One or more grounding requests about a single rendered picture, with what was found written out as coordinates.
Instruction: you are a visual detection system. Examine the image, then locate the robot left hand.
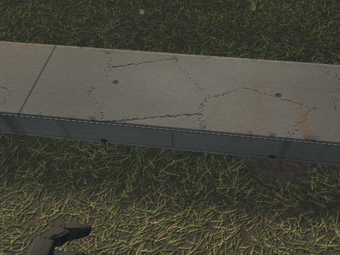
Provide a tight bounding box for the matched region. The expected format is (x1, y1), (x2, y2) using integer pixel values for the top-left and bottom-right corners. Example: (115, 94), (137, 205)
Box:
(25, 222), (92, 255)

